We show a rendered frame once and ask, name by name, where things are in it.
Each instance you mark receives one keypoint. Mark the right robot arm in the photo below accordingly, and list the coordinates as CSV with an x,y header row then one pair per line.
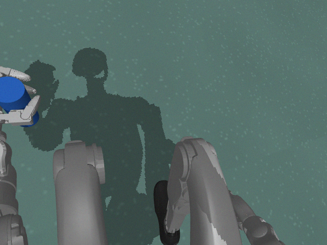
x,y
259,232

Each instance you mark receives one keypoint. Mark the right robot hand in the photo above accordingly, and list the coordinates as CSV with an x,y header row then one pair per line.
x,y
241,208

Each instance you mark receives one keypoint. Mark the left robot hand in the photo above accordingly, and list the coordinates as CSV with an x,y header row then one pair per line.
x,y
24,116

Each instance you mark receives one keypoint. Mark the can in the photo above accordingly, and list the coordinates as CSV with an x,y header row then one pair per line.
x,y
14,96

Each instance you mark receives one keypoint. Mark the left robot arm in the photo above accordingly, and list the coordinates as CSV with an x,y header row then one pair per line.
x,y
12,231

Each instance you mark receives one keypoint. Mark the right robot foot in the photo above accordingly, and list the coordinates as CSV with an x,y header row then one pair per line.
x,y
160,204

